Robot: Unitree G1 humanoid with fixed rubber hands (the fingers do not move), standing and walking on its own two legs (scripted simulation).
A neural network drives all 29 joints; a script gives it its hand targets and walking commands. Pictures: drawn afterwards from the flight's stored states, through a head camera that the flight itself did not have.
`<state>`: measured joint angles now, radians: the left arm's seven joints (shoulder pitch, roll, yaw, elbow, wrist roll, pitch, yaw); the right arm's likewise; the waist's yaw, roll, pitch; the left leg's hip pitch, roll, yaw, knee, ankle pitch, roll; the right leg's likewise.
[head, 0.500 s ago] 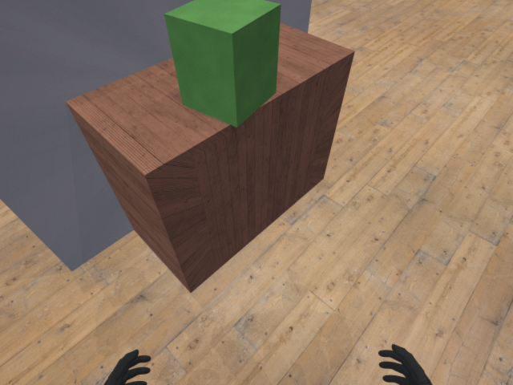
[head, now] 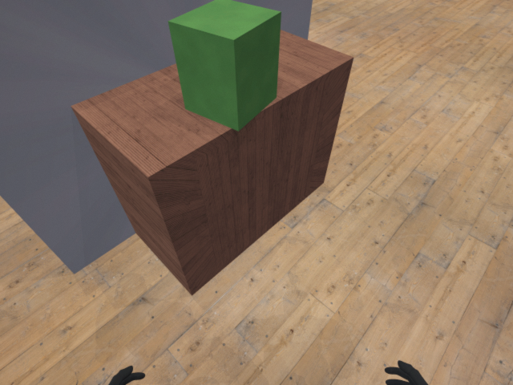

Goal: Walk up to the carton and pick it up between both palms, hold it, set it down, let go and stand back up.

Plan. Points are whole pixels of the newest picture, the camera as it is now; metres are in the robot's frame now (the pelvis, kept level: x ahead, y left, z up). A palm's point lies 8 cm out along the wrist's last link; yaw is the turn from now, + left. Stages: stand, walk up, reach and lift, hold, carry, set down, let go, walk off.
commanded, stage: stand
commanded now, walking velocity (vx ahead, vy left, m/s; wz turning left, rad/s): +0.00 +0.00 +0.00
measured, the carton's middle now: (229, 64) +0.92 +0.09 +0.06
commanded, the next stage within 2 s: walk up in 0.84 s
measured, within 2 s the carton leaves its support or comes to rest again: neither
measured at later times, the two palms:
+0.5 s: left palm out of the picture +0.10 +0.25 -0.10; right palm out of the picture +0.10 -0.25 -0.09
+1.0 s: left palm out of the picture +0.09 +0.25 -0.10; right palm out of the picture +0.08 -0.25 -0.10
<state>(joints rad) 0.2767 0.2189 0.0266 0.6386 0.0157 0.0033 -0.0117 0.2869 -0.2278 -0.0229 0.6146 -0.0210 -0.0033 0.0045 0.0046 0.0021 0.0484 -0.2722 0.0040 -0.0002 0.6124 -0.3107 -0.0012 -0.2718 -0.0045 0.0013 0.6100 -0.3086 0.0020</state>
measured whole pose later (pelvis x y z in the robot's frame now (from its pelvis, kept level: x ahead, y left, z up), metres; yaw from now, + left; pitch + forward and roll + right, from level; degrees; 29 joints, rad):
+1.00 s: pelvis +0.00 +0.00 +0.00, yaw -1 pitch -1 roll +0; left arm 0.30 0.23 0.01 0.69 0.01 0.00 -0.01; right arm 0.32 -0.24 -0.01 0.66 -0.02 0.00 0.00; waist 0.00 0.00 0.04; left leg -0.26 0.01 0.02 0.56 -0.28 0.00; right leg -0.27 0.00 0.02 0.57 -0.28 0.00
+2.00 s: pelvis +0.33 +0.00 -0.01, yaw +26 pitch -3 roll -1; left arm 0.32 0.26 0.03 0.66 0.06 0.00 -0.03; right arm 0.37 -0.28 -0.06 0.61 -0.03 -0.01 -0.03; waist 0.05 -0.01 0.09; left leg -0.50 0.03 0.01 1.09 -0.46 0.00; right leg -0.29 -0.06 -0.13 0.64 -0.29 -0.02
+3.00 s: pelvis +0.69 -0.13 +0.00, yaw +47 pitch +2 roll +0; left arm 0.21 0.28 0.01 0.62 0.05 0.09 -0.05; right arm 0.33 -0.26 -0.04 0.59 -0.09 -0.03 -0.10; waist 0.00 -0.05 0.11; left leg -0.24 0.06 -0.11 0.60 -0.38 -0.04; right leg -0.47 -0.05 -0.05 0.85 -0.44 0.02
